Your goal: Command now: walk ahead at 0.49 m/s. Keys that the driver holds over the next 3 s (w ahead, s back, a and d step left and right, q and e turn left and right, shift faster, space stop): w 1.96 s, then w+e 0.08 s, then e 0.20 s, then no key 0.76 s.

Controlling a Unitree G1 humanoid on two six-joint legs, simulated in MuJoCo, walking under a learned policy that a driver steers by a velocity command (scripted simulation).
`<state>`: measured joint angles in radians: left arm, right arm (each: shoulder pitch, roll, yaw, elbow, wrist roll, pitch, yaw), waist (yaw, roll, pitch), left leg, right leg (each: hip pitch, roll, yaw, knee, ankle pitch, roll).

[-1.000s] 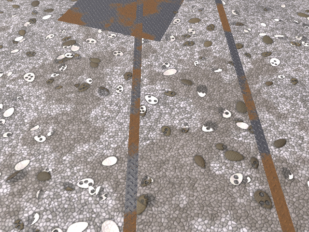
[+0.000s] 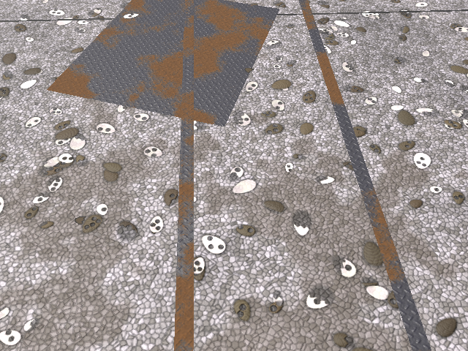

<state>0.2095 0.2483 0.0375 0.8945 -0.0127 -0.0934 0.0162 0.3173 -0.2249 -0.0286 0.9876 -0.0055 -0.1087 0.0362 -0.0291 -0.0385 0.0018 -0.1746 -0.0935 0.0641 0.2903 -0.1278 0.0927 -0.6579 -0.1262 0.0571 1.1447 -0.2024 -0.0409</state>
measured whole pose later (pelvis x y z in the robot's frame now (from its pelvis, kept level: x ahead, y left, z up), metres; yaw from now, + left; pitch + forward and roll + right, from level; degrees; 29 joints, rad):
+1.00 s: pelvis +0.55 -0.01 -0.01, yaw +1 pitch +2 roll +0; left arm 0.30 0.25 0.05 0.97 -0.02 -0.10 0.00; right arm 0.17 -0.24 -0.05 0.90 0.00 -0.10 0.04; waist 0.00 -0.02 0.02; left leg -0.35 -0.04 0.06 0.47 -0.15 0.07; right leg -0.39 -0.04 0.03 1.18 -0.37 -0.05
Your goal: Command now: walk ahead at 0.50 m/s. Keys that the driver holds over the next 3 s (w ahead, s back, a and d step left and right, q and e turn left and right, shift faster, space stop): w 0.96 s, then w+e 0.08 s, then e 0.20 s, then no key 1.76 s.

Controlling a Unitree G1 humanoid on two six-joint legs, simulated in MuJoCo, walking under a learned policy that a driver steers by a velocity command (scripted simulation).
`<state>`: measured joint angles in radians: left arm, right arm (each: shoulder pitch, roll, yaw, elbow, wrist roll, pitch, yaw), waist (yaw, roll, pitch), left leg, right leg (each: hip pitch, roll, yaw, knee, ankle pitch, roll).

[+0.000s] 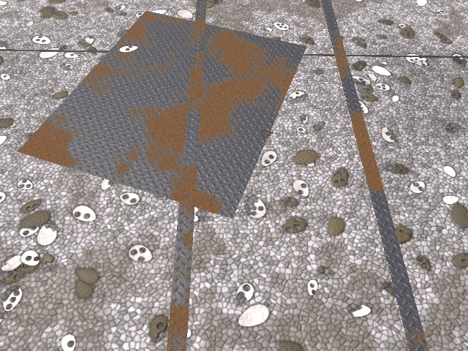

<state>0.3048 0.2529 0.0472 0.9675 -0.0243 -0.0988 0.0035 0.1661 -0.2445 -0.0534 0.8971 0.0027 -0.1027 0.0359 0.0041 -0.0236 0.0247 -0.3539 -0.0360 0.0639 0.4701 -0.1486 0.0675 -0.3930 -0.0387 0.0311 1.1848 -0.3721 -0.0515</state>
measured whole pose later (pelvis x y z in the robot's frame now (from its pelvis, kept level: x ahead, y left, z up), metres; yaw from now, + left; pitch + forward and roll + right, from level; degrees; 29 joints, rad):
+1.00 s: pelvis +0.55 -0.02 -0.01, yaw +0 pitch +2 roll -2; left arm 0.41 0.25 0.07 1.03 -0.02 -0.06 0.01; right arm 0.01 -0.23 -0.05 0.86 0.02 -0.09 0.04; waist 0.07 0.02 0.01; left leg -0.50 0.04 0.03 0.50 -0.04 0.08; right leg 0.07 0.01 -0.05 0.33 -0.43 0.00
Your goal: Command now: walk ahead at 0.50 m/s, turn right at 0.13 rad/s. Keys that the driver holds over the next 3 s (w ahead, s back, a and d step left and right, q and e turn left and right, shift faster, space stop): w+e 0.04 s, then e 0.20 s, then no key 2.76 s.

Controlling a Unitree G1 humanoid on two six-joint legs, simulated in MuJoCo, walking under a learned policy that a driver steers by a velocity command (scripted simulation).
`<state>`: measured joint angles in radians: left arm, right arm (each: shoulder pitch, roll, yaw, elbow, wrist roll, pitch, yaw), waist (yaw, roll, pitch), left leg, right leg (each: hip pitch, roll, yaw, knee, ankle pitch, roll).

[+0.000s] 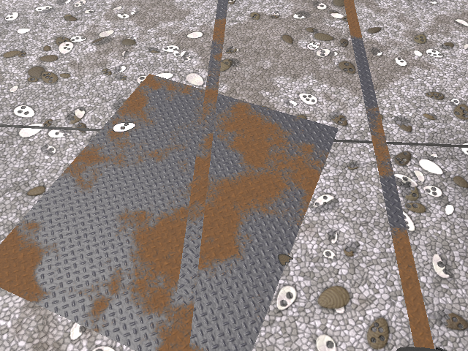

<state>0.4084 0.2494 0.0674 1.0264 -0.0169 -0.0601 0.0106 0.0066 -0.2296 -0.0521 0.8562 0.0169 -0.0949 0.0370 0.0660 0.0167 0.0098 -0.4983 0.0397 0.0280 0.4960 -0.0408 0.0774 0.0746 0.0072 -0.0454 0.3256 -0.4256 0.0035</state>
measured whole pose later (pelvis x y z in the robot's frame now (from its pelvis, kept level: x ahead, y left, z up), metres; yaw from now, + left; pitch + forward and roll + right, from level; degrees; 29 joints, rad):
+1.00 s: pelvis +0.22 +0.01 +0.01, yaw -10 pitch -1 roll +0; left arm 0.13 0.22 0.06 0.99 0.01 0.00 0.03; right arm 0.20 -0.21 -0.04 1.09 -0.01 -0.02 -0.03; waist 0.00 -0.01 0.03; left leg -0.19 0.03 0.02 0.51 -0.30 -0.01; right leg -0.28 -0.01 -0.02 0.47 -0.18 0.00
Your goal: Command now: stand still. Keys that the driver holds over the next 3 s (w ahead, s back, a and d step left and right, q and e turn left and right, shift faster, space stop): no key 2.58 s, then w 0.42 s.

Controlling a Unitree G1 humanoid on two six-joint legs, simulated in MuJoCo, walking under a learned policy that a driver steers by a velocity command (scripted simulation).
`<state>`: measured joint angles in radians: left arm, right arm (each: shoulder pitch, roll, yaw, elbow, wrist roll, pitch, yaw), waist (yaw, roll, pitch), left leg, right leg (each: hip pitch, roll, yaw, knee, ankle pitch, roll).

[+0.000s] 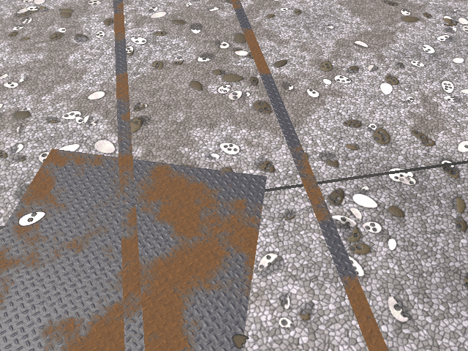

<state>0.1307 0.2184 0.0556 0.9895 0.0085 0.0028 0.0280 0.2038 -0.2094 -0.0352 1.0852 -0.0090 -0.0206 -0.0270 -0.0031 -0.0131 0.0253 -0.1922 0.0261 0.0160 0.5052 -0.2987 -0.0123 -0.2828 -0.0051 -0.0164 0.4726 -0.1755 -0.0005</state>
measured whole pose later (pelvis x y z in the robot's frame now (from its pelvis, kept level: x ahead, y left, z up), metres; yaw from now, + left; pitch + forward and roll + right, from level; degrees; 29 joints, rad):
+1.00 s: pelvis +0.02 +0.01 +0.00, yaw +0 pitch -1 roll +0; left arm 0.18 0.20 0.04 1.15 0.00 0.01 0.05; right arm 0.29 -0.19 -0.01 1.09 0.00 -0.01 -0.03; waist 0.00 0.00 0.03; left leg -0.14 0.00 0.03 0.48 -0.31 0.01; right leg -0.26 -0.03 0.00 0.48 -0.21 0.02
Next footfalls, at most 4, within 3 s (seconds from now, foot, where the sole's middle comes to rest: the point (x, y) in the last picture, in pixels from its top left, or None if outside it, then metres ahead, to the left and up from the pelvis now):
2.88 right None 0.15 -0.13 -0.77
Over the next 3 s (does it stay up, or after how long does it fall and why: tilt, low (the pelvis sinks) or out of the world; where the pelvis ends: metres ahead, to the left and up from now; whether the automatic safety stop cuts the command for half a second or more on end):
stays up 0.13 -0.04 0.00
